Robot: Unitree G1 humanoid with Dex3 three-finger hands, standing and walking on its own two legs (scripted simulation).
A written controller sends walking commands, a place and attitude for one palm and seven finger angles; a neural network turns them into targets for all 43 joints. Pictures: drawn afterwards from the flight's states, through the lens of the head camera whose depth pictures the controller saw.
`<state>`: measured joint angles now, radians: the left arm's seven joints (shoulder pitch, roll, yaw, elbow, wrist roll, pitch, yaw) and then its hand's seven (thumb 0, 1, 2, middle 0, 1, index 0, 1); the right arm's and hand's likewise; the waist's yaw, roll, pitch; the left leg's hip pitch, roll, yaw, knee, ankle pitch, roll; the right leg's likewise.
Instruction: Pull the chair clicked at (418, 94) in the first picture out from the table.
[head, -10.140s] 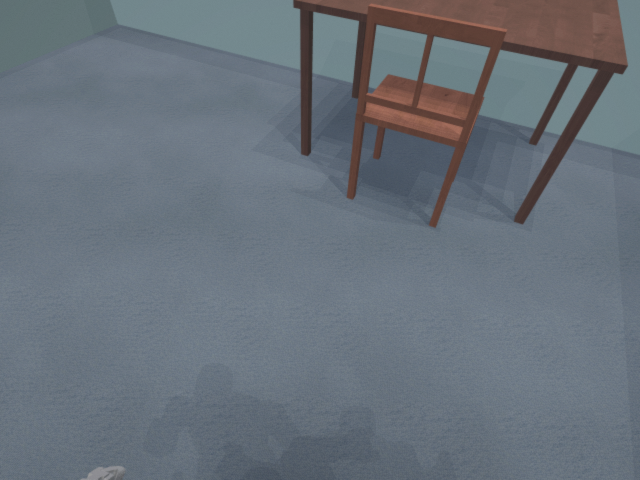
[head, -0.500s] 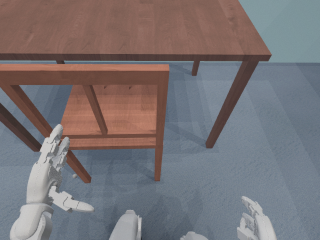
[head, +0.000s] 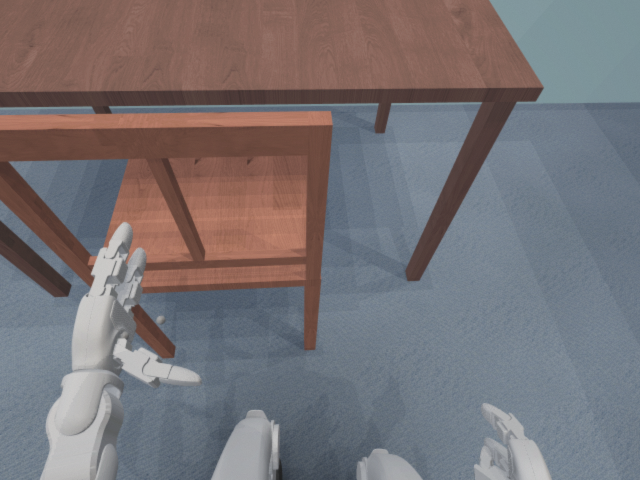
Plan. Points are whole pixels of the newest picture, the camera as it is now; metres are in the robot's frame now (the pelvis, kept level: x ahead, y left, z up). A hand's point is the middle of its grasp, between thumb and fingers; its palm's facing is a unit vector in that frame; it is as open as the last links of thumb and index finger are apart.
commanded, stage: aim the fingers beside a spindle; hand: left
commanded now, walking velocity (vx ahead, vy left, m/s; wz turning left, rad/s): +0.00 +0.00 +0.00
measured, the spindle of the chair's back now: (181, 213) +0.48 +0.23 -0.01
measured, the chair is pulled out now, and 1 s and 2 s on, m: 0.00 0.00 0.00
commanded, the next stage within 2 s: push the fingers through the gap in 1.18 s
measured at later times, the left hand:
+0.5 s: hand (180, 302) +0.33 +0.19 +0.01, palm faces +0.08 -1.00 -0.02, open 16.9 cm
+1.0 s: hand (177, 298) +0.33 +0.20 +0.00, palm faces +0.10 -0.99 -0.02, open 16.9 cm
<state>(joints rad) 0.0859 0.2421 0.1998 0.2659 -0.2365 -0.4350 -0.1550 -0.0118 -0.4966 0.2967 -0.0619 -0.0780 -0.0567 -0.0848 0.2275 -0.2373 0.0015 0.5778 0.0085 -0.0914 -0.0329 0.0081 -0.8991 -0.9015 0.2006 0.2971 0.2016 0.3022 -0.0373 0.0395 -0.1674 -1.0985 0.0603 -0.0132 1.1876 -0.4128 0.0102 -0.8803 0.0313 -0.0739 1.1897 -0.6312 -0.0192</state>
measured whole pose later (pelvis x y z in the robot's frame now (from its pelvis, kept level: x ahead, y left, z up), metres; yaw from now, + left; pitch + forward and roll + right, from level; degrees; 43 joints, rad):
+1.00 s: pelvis -0.01 +0.01 -0.02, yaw -1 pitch +21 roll -4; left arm -0.10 0.24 0.21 0.44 -0.20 -0.48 -0.10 -0.01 -0.50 0.30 -0.06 -0.08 -0.06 -0.08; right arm 0.22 -0.23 0.00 0.59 0.00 -0.01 -0.02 0.01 -0.90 -0.90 0.20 0.30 0.20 0.30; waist -0.05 0.03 -0.18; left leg -1.21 0.07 -0.01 1.26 -0.43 0.02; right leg -0.99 0.03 -0.07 1.27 -0.65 -0.01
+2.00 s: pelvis -0.01 +0.01 -0.02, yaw -1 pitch +23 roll -4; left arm -0.40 0.30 0.27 0.72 -0.15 -0.48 -0.10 -0.01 -0.50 0.30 -0.06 -0.08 -0.06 -0.08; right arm 0.25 -0.25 0.00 0.62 -0.01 0.03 -0.01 0.00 -0.90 -0.90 0.20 0.30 0.20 0.30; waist -0.08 0.03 -0.17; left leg -1.25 0.07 -0.01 1.28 -0.43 0.02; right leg -1.03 0.04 -0.07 1.28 -0.65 -0.01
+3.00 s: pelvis -0.01 +0.01 -0.02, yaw -2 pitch +24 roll -5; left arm -0.60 0.37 0.35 0.92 -0.12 -0.51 -0.11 -0.01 -0.50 0.30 -0.06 -0.08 -0.06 -0.08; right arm 0.28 -0.24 0.01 0.63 -0.02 0.11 0.00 0.00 -0.90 -0.90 0.20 0.30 0.20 0.30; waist -0.12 0.03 -0.16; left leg -1.29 0.07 -0.02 1.29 -0.43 0.02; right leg -1.06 0.05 -0.07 1.28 -0.64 -0.01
